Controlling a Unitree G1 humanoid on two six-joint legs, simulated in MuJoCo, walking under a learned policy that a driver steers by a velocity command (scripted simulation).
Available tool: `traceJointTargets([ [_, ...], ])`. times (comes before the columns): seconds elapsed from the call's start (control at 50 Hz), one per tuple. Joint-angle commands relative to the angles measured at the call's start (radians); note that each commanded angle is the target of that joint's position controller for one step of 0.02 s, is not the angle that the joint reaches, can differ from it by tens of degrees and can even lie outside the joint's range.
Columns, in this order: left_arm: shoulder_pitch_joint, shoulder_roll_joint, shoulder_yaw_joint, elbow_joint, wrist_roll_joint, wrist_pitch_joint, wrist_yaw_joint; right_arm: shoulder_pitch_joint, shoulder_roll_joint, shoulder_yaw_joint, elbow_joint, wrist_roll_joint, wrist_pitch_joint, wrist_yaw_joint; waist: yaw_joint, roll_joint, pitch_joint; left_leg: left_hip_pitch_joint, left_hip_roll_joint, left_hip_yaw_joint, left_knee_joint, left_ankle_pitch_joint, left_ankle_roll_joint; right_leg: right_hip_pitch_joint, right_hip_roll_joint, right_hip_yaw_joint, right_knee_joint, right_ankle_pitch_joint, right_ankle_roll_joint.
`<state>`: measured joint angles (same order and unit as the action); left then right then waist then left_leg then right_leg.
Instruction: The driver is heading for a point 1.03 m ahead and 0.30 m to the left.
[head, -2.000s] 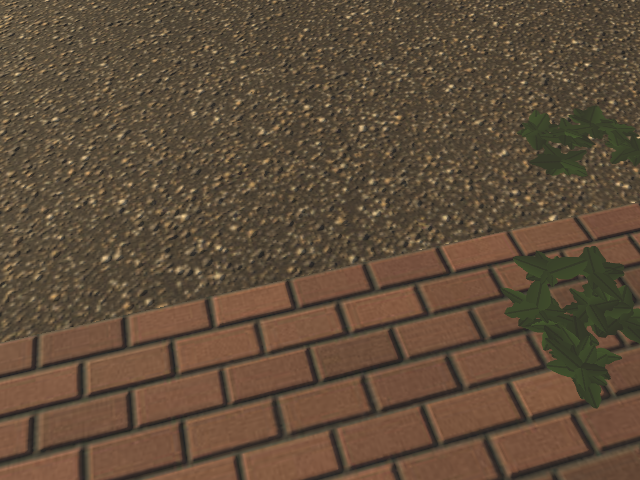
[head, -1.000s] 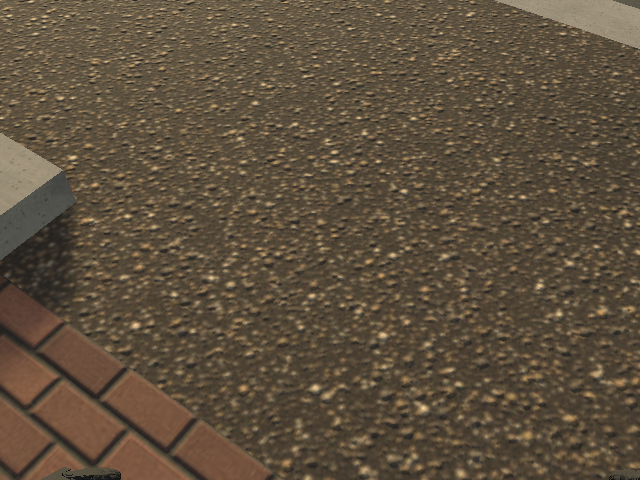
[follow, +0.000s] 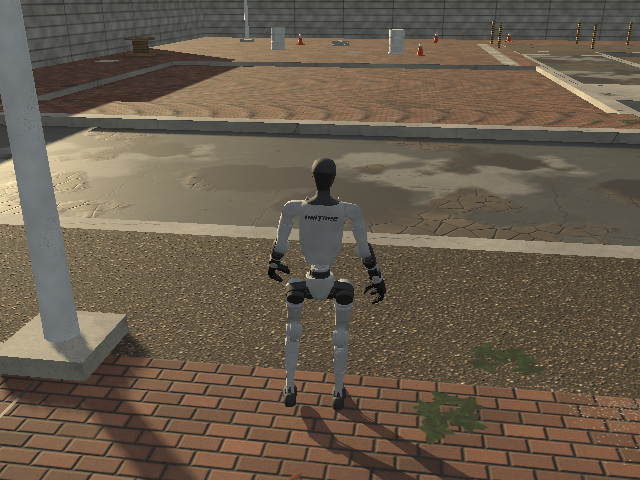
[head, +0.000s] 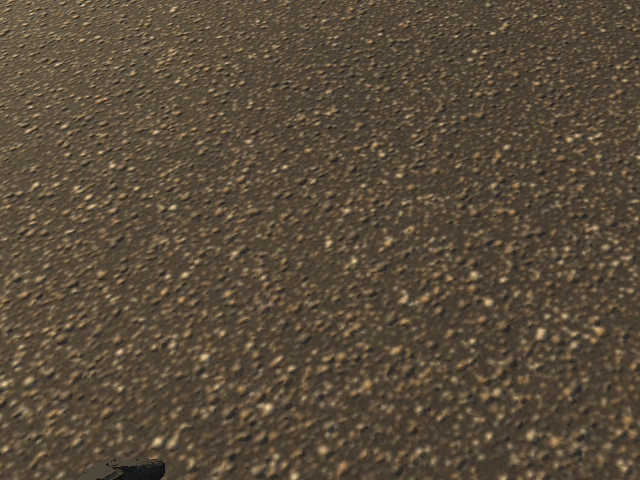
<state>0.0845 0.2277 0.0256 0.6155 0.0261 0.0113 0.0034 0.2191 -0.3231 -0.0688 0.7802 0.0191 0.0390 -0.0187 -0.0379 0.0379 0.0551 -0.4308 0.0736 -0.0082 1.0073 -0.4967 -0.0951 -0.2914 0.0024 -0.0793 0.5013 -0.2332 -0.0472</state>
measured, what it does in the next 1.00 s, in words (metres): steps on the spot, turning left: left foot, then right foot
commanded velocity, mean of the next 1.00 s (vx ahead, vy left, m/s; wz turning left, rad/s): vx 0.02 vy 0.00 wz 0.32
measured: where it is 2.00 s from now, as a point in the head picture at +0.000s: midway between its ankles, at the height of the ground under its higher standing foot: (321, 390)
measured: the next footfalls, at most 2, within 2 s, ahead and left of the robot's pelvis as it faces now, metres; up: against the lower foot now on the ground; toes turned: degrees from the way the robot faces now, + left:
left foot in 0.32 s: +0.00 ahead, +0.14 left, +0.00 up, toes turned +22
right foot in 0.84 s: +0.13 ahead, -0.05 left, +0.00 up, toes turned +26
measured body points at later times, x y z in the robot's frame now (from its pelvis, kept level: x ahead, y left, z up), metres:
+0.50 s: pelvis -0.01 +0.05 +0.01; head +0.03 +0.11 +0.45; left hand +0.05 +0.39 -0.10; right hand +0.23 -0.17 -0.07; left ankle -0.04 +0.12 -0.74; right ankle +0.04 -0.11 -0.64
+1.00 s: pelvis +0.05 +0.05 +0.00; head +0.08 +0.05 +0.45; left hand +0.02 +0.36 -0.10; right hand +0.32 -0.13 -0.09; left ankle -0.04 +0.14 -0.69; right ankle +0.09 -0.06 -0.74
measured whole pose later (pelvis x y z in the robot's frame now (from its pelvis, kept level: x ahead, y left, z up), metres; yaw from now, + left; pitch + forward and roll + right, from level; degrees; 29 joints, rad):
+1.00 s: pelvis +0.05 +0.05 +0.00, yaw +20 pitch +2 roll +1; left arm 0.29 0.31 0.08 0.73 -0.04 -0.02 0.01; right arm 0.11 -0.29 -0.06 0.64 0.01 -0.01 -0.01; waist 0.03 0.01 0.03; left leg -0.39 -0.08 -0.06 0.92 -0.54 0.00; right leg -0.29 0.03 0.11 0.52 -0.28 -0.04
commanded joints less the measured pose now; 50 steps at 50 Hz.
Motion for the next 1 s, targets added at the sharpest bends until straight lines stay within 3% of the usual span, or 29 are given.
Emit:
traceJointTargets([
  [0.02,-0.011,0.199,0.069,-0.038,0.002,-0.008,0.026,0.011,-0.110,-0.027,-0.072,0.008,0.005,-0.013,0.040,-0.174,-0.121,-0.022,0.001,0.007,0.030,0.056,-0.017,0.115,-0.286,0.128,-0.188,0.347,-0.196],
  [0.1,-0.008,0.175,0.070,-0.010,0.000,0.000,0.044,-0.025,-0.075,-0.022,-0.118,0.003,0.021,-0.011,0.057,-0.158,-0.070,-0.094,0.045,0.008,0.006,0.077,-0.009,0.129,-0.336,0.120,-0.244,0.134,-0.202],
  [0.2,-0.026,0.200,0.089,0.007,-0.007,-0.001,0.034,-0.033,-0.049,-0.020,-0.168,-0.002,0.026,0.016,0.050,-0.137,-0.092,-0.034,0.054,0.059,-0.125,0.067,0.025,0.163,-0.365,0.035,-0.218,0.226,-0.193],
  [0.26,-0.037,0.224,0.101,0.013,-0.026,-0.001,0.020,-0.015,-0.058,-0.030,-0.192,0.004,0.039,0.033,0.032,-0.149,-0.121,0.029,0.037,0.094,-0.232,0.077,0.063,0.198,-0.385,-0.010,-0.157,0.315,-0.153],
  [0.3,-0.050,0.219,0.105,0.024,-0.048,0.004,0.012,0.038,-0.061,-0.042,-0.188,0.005,0.047,0.036,-0.009,-0.130,-0.137,0.144,-0.005,0.130,-0.405,0.197,0.109,0.167,-0.360,-0.076,-0.047,0.280,-0.081],
  [0.32,-0.004,0.187,0.101,0.049,-0.052,0.006,0.004,0.093,-0.098,-0.060,-0.174,-0.001,0.045,0.024,-0.023,-0.053,-0.132,0.245,-0.028,0.082,-0.517,0.329,0.155,0.094,-0.296,-0.126,0.084,0.173,-0.014],
  [0.34,-0.005,0.143,0.090,0.037,-0.022,0.008,0.002,0.153,-0.228,-0.099,-0.180,0.000,0.035,0.000,-0.030,0.208,-0.116,0.407,0.156,-0.226,-0.620,0.738,0.253,-0.164,-0.173,-0.206,0.393,-0.144,0.086],
  [0.36,-0.110,0.123,0.077,-0.048,0.001,0.002,0.013,0.118,-0.308,-0.103,-0.218,-0.036,0.005,0.005,-0.015,0.331,-0.132,0.430,0.318,-0.575,-0.649,0.854,0.465,-0.427,-0.007,-0.042,0.644,-0.473,0.146],
  [0.38,-0.153,0.171,0.088,-0.049,-0.005,0.000,0.019,0.113,-0.259,-0.095,-0.225,-0.043,-0.026,0.020,-0.057,0.162,-0.185,0.450,0.313,-0.530,-0.679,0.757,0.485,-0.470,-0.014,0.099,0.753,-0.458,0.134],
  [0.4,-0.158,0.170,0.090,-0.051,-0.024,-0.007,0.023,0.091,-0.237,-0.085,-0.215,-0.032,-0.045,0.019,-0.027,0.116,-0.151,0.437,0.257,-0.455,-0.680,0.687,0.428,-0.485,-0.021,0.140,0.751,-0.360,0.105],
  [0.42,-0.129,0.173,0.094,-0.031,-0.021,-0.012,0.031,0.035,-0.216,-0.082,-0.219,-0.010,-0.048,0.010,0.010,0.045,-0.130,0.425,0.206,-0.393,-0.664,0.646,0.369,-0.489,-0.039,0.161,0.710,-0.258,0.095],
  [0.44,-0.107,0.195,0.100,-0.022,-0.011,-0.014,0.038,-0.015,-0.181,-0.068,-0.231,0.009,-0.040,-0.001,0.035,0.046,-0.123,0.405,0.183,-0.359,-0.654,0.665,0.337,-0.477,-0.044,0.169,0.673,-0.192,0.095],
  [0.5,-0.055,0.172,0.095,0.006,-0.015,-0.020,0.027,-0.033,-0.165,-0.057,-0.255,-0.002,-0.027,-0.020,0.053,0.050,-0.174,0.381,0.127,-0.321,-0.638,0.753,0.321,-0.387,0.002,0.169,0.641,-0.087,0.116],
  [0.58,-0.047,0.154,0.083,0.029,-0.027,-0.011,0.025,-0.018,-0.159,-0.048,-0.252,-0.009,-0.020,-0.029,0.028,0.078,-0.172,0.378,0.110,-0.301,-0.622,0.722,0.311,-0.340,0.009,0.153,0.490,-0.043,0.150],
  [0.64,-0.029,0.154,0.076,0.046,-0.031,-0.006,0.018,-0.047,-0.127,-0.028,-0.251,-0.026,-0.016,-0.025,0.018,0.110,-0.162,0.337,0.110,-0.282,-0.622,0.648,0.305,-0.266,-0.021,0.137,0.405,-0.034,0.154],
  [0.7,-0.007,0.127,0.059,0.061,-0.030,-0.009,0.002,-0.075,-0.045,0.013,-0.223,-0.051,-0.026,-0.008,0.012,0.114,-0.144,0.253,0.104,-0.235,-0.633,0.612,0.302,-0.102,-0.067,0.116,0.270,-0.035,0.139],
  [0.74,-0.013,0.153,0.061,0.052,-0.039,-0.012,-0.003,-0.082,-0.069,0.011,-0.201,-0.059,-0.033,0.005,0.001,0.122,-0.102,0.223,0.115,-0.233,-0.636,0.582,0.308,-0.052,-0.056,0.089,0.219,-0.063,0.119],
  [0.78,-0.013,0.197,0.071,0.032,-0.050,-0.015,-0.007,-0.092,-0.125,-0.008,-0.189,-0.043,-0.027,0.001,0.005,0.115,-0.060,0.256,0.130,-0.241,-0.598,0.616,0.312,-0.085,-0.031,0.060,0.158,-0.091,0.094],
  [0.82,0.015,0.203,0.071,0.024,-0.052,-0.024,-0.014,-0.073,-0.150,-0.022,-0.174,-0.022,-0.017,-0.013,0.022,0.082,-0.053,0.305,0.135,-0.237,-0.549,0.655,0.289,-0.080,-0.021,0.057,0.037,0.030,0.063],
  [0.84,0.031,0.220,0.075,0.021,-0.048,-0.028,-0.015,-0.058,-0.144,-0.025,-0.172,-0.018,-0.018,-0.020,0.022,0.045,-0.068,0.313,0.107,-0.214,-0.507,0.597,0.255,-0.051,-0.038,0.100,-0.002,0.190,0.039],
  [0.86,0.053,0.275,0.090,0.019,-0.045,-0.031,-0.013,-0.045,-0.125,-0.027,-0.187,-0.034,-0.026,-0.027,-0.001,-0.068,-0.097,0.272,0.023,-0.140,-0.406,0.490,0.204,0.006,-0.098,0.217,0.020,0.488,-0.007],
  [0.88,0.099,0.306,0.104,0.033,-0.057,-0.033,-0.011,-0.085,-0.100,-0.025,-0.215,-0.053,-0.032,-0.031,0.005,-0.209,-0.121,0.165,-0.112,-0.020,-0.268,0.356,0.122,0.067,-0.187,0.397,-0.028,0.580,-0.118],
  [0.9,0.163,0.305,0.107,0.036,-0.049,-0.032,-0.008,-0.164,-0.077,-0.020,-0.234,-0.058,-0.038,-0.032,0.069,-0.282,-0.117,-0.005,-0.202,0.000,-0.118,0.042,0.069,0.168,-0.282,0.582,-0.107,0.643,-0.238],
  [0.92,0.268,0.284,0.105,0.069,-0.042,-0.040,-0.002,-0.185,-0.059,-0.017,-0.260,-0.040,-0.045,-0.024,0.104,-0.281,-0.188,-0.136,-0.199,-0.071,0.044,-0.220,0.070,0.289,-0.318,0.680,-0.169,0.342,-0.291],
  [0.94,0.278,0.271,0.104,0.077,-0.054,-0.051,0.001,-0.160,-0.051,-0.018,-0.252,-0.012,-0.056,-0.003,0.091,-0.210,-0.186,-0.198,-0.144,-0.126,0.090,-0.176,0.087,0.315,-0.297,0.693,-0.199,-0.089,-0.263],
  [0.96,0.250,0.257,0.100,0.068,-0.069,-0.056,0.005,-0.172,-0.048,-0.017,-0.256,0.006,-0.068,0.016,0.076,-0.181,-0.135,-0.236,-0.103,-0.133,0.019,-0.103,0.104,0.275,-0.272,0.688,-0.244,-0.410,-0.224],
  [0.98,0.213,0.255,0.096,0.056,-0.073,-0.052,0.011,-0.213,-0.052,-0.019,-0.262,0.010,-0.083,0.029,0.074,-0.195,-0.075,-0.221,-0.097,-0.108,-0.091,-0.063,0.104,0.213,-0.253,0.672,-0.291,-0.477,-0.202],
  [1.0,0.193,0.255,0.096,0.045,-0.070,-0.042,0.020,-0.239,-0.048,-0.021,-0.265,0.005,-0.100,0.036,0.076,-0.205,-0.060,-0.167,-0.106,-0.089,-0.177,-0.031,0.094,0.173,-0.223,0.650,-0.305,-0.456,-0.187],
])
